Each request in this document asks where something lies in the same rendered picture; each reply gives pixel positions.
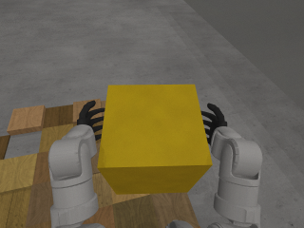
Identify robot right forearm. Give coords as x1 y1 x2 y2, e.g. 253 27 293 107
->
210 126 263 228

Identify robot left forearm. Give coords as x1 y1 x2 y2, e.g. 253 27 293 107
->
47 124 99 228

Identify right robot hand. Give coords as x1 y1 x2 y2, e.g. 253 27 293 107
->
200 103 227 145

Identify left robot hand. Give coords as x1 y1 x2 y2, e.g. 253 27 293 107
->
77 100 105 141

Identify carton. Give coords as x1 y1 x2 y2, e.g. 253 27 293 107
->
97 84 213 195

